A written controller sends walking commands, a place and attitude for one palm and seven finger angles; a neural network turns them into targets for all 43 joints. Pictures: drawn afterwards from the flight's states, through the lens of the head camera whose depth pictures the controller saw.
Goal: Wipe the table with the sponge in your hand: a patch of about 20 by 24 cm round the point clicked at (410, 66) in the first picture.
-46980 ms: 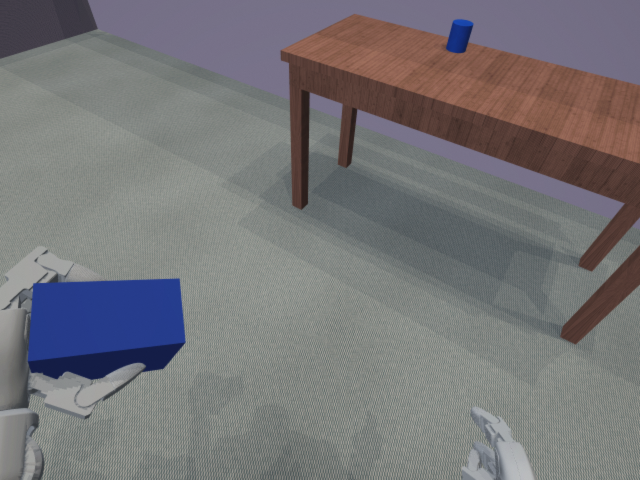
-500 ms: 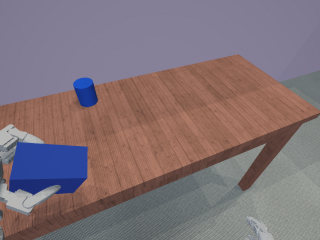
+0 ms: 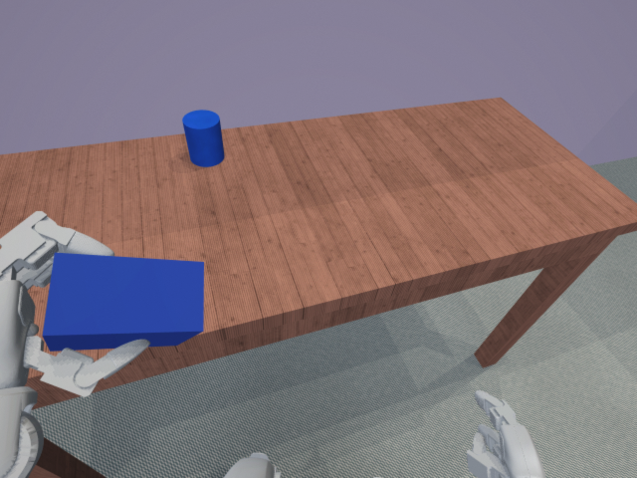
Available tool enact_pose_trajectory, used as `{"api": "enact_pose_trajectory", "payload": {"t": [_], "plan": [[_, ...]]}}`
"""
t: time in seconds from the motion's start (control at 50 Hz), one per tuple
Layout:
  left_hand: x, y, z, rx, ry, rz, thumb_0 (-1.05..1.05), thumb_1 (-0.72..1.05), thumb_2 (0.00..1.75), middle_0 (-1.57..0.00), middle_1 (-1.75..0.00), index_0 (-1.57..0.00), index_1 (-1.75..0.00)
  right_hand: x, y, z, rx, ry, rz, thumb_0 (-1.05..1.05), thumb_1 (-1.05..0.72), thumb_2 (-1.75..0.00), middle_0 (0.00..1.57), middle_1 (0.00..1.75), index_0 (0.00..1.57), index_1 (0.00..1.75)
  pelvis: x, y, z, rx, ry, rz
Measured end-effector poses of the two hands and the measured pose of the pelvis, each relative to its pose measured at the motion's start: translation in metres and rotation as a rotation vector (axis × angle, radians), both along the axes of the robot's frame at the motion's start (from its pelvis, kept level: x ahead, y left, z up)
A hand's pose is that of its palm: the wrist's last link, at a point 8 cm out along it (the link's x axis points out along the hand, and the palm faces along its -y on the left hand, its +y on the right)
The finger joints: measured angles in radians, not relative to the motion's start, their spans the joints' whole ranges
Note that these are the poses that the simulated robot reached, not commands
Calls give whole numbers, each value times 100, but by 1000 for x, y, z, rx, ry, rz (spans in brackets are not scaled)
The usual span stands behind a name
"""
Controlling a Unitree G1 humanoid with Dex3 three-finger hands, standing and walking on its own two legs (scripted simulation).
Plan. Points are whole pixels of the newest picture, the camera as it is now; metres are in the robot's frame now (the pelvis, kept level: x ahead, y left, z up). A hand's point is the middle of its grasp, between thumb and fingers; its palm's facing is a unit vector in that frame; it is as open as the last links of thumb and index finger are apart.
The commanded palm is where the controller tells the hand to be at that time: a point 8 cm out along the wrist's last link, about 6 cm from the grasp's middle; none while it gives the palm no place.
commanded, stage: step back with the hand held close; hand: left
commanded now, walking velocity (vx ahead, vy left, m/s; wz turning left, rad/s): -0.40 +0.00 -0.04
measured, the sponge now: (147, 307) +0.24 +0.19 +0.15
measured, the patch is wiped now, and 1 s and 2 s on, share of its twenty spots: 1.00 1.00 1.00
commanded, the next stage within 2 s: stop stepping back and stand still in 0.46 s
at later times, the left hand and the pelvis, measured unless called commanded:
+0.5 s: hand (50, 456) +0.10 +0.19 +0.19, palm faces +0.27 -0.89 -0.36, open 10.5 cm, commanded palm +0.05 +0.25 +0.21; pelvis -0.12 -0.02 +0.03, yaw -3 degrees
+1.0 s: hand out of the picture -0.09 +0.20 +0.18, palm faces +0.36 -0.88 -0.30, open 10.5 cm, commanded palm -0.14 +0.24 +0.21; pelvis -0.30 -0.03 +0.00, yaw -2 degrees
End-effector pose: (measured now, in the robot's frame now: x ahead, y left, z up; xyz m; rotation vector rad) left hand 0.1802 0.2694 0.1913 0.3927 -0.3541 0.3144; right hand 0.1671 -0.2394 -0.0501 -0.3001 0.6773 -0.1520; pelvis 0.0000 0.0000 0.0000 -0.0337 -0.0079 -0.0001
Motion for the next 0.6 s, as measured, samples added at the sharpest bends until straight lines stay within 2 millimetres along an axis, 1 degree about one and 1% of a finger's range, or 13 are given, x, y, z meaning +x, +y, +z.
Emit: {"api": "enact_pose_trajectory", "payload": {"t": [0.06, 0.1, 0.14, 0.2, 0.26, 0.3, 0.34, 0.36, 0.4, 0.44, 0.48, 0.54, 0.6], "plan": [[-9, 3, -1, 45, -7, -31, 0, -53, 103, -70, -131, -71, -130, -16, 0, 0, -15, -2, -19, 2, -90, -89, 20, 30, 20, 30, -12, 4, -5, -3, -4, -8], [-17, 5, 2, 98, -14, -29, -1, -53, 103, -70, -131, -71, -130, -27, 0, -3, -12, -13, -28, 2, -90, -90, 20, 30, 20, 30, -20, 4, -9, -15, -11, -16], [-25, 8, 8, 129, -28, -14, -1, -53, 103, -70, -131, -71, -130, -40, 1, -6, 10, -4, -38, 2, -90, -90, 20, 30, 20, 30, -29, 1, -8, -17, -15, -27], [-39, 9, 15, 110, -46, 22, -1, -53, 103, -70, -131, -71, -130, -61, 4, -12, 50, 18, -38, 2, -90, -90, 20, 30, 20, 30, -42, -4, -4, -24, -4, -41], [-54, 0, 17, 79, -49, 45, -1, -53, 103, -70, -131, -71, -130, -82, 4, -19, 90, 26, -31, 2, -90, -90, 20, 30, 20, 30, -58, -12, -3, -20, 12, -54], [-64, -12, 15, 67, -43, 33, -1, -53, 103, -70, -131, -71, -130, -95, 2, -27, 114, 26, -27, 2, -90, -90, 20, 30, 20, 30, -72, -16, -5, -30, 7, -55], [-75, -25, 15, 37, -25, -2, -1, -53, 103, -70, -131, -71, -131, -112, 0, -32, 130, 57, -39, 2, -90, -90, 20, 30, 20, 30, -83, -18, 1, -44, -16, -30], [-81, -30, 16, 24, -15, -23, -1, -53, 103, -70, -131, -71, -130, -121, -1, -30, 134, 79, -50, 2, -90, -90, 20, 30, 20, 30, -86, -19, 5, -27, -17, -28], [-93, -37, 17, 6, 11, -60, -1, -53, 103, -70, -131, -71, -130, -136, -4, -21, 135, 105, -78, 2, -90, -89, 20, 30, 20, 30, -92, -21, 15, 14, -8, -45], [-101, -38, 16, 7, 41, -78, -1, -53, 103, -70, -131, -71, -130, -148, -8, -8, 119, 108, -91, 2, -90, -89, 20, 30, 20, 30, -101, -23, 23, 41, 8, -58], [-107, -34, 14, 21, 63, -79, 0, -53, 103, -70, -131, -71, -130, -155, -12, 3, 94, 91, -93, 2, -90, -90, 20, 30, 20, 30, -115, -23, 27, 55, 26, -62], [-119, -23, 11, 46, 66, -69, 0, -53, 103, -70, -131, -71, -130, -162, -19, 14, 46, 40, -94, 2, -90, -90, 20, 30, 20, 30, -142, -18, 24, 57, 52, -51], [-140, -12, 6, 67, 50, -70, 0, -53, 103, -70, -131, -71, -130, -173, -26, 19, -2, -18, -105, 2, -90, -90, 20, 30, 20, 30, -171, -8, 13, 53, 58, -32]]}}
